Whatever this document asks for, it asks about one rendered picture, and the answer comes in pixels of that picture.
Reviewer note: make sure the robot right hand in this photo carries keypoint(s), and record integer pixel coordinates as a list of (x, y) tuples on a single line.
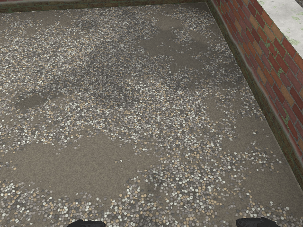
[(255, 222)]

